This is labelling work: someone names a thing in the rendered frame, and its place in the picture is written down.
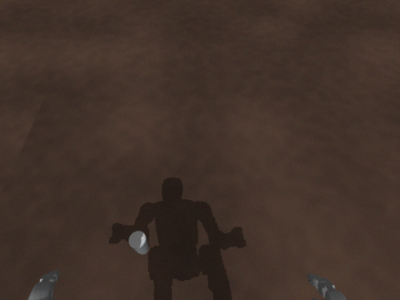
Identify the left robot hand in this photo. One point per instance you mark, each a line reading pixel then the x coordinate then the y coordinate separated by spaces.
pixel 45 288

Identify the cup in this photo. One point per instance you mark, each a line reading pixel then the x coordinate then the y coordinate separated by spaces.
pixel 138 241

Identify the right robot hand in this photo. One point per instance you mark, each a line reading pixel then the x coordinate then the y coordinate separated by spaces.
pixel 325 287

